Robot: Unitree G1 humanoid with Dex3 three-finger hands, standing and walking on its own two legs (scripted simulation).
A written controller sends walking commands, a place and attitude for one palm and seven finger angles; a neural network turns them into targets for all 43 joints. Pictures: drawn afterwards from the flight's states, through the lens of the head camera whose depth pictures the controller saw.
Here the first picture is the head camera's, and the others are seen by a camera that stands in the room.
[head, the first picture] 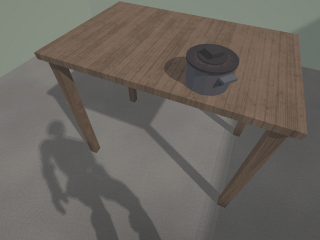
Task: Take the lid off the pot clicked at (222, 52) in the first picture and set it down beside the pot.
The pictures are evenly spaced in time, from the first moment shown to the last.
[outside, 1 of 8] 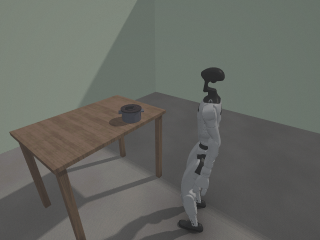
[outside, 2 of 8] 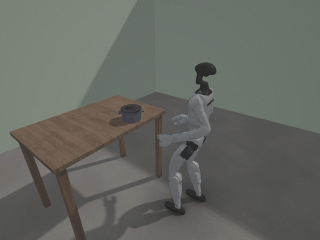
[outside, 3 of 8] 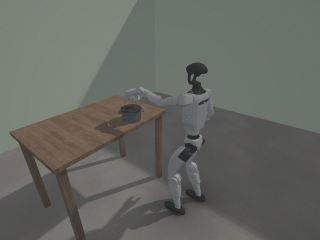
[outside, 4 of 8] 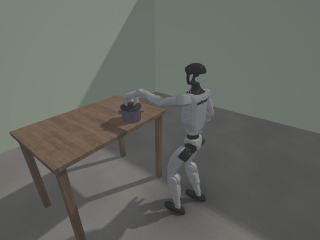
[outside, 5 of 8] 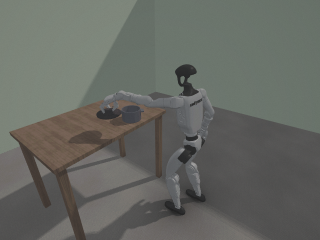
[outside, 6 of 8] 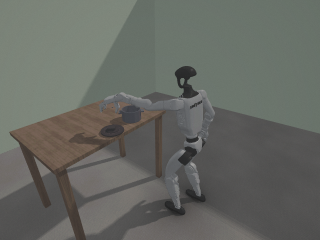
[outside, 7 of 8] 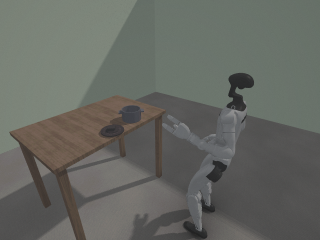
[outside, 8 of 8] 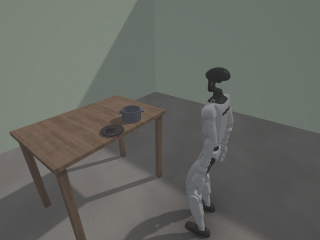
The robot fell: no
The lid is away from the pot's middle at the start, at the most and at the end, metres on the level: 0.00 0.25 0.24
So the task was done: yes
